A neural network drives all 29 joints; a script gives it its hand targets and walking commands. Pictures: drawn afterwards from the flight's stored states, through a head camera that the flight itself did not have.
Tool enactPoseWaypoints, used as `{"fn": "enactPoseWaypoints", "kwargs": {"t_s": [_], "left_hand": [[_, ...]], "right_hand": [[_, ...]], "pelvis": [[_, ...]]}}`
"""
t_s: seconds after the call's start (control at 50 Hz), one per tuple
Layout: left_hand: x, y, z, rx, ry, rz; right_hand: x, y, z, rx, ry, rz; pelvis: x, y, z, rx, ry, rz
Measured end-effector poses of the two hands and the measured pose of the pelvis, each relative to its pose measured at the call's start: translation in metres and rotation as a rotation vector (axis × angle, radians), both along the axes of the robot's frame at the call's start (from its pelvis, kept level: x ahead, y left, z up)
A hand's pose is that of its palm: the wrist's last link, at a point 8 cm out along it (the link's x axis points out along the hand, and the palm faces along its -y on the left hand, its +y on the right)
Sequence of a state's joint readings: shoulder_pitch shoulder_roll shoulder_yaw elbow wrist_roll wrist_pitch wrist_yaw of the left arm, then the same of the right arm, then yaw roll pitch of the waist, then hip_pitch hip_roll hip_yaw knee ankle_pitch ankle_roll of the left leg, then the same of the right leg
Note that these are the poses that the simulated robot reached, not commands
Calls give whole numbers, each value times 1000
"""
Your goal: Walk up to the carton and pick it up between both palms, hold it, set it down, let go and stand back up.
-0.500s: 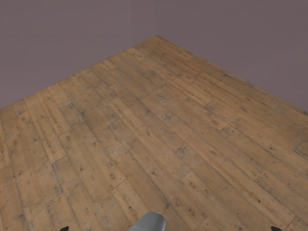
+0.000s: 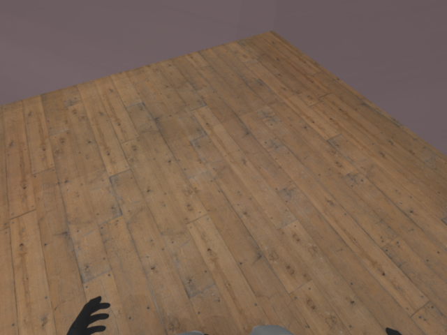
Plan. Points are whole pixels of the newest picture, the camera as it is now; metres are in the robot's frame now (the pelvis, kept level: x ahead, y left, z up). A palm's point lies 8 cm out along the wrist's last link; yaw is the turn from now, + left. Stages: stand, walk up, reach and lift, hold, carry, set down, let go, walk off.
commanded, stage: walk up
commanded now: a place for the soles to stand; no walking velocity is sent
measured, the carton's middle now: out of the picture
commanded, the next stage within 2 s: none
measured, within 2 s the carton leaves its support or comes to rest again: neither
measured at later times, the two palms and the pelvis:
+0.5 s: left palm out of the picture -0.15 +0.40 -0.11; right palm out of the picture +0.00 -0.17 -0.12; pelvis -0.18 +0.07 -0.02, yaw +19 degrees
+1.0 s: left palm out of the picture -0.25 +0.37 -0.09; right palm out of the picture +0.02 -0.06 -0.08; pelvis -0.21 +0.12 +0.01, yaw +41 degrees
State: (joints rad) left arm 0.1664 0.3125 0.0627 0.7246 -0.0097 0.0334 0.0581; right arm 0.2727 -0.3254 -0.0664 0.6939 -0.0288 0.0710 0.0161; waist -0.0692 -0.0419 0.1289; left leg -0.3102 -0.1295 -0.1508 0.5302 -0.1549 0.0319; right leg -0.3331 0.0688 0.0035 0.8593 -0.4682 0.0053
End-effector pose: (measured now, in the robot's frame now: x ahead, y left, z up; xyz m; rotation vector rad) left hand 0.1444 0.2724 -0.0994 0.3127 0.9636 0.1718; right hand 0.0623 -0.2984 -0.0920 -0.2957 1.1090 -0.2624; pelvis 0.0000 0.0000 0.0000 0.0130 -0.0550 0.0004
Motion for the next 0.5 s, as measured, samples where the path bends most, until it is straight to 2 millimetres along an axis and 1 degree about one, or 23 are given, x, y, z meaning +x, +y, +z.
{"fn": "enactPoseWaypoints", "kwargs": {"t_s": [0.04,0.08,0.16,0.2,0.32,0.4,0.44,0.5], "left_hand": [[-21,3,1,4,2,22],[-49,6,3,19,20,43],[-105,27,14,75,41,97],[-129,39,18,101,48,126],[-182,70,23,137,1,196],[-224,93,16,123,-31,265],[-251,107,7,112,-26,303],[-293,131,-14,82,-13,361]], "right_hand": [[1,0,-5,4,-14,27],[2,2,-13,13,-28,49],[-6,23,-22,42,-3,120],[-11,33,-26,70,-3,149],[-36,61,-33,117,5,216],[-50,87,-32,125,17,296],[-55,103,-30,114,13,340],[-67,124,-25,77,-11,390]], "pelvis": [[-13,3,-3,14,7,19],[-27,7,-4,-2,3,35],[-55,13,0,-9,-21,84],[-67,18,-1,-19,-29,102],[-107,32,-6,-27,-46,174],[-138,48,-11,-24,-56,247],[-154,57,-15,-27,-53,283],[-179,74,-24,-22,-50,324]]}}
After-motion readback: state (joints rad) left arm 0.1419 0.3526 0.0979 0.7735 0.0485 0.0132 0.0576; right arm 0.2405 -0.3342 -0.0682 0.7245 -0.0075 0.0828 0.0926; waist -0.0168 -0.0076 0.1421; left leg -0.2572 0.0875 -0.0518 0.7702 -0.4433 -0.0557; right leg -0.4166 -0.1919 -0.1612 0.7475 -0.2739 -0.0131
